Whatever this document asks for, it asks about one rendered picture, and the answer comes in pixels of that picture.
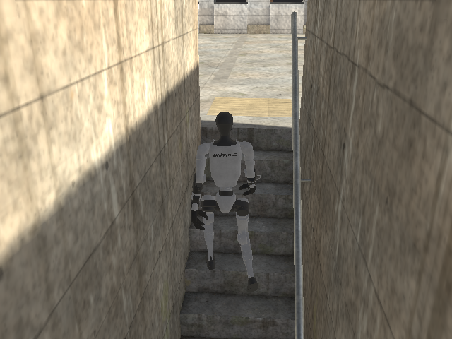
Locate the stairs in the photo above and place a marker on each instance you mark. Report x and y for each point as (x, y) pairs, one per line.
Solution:
(216, 302)

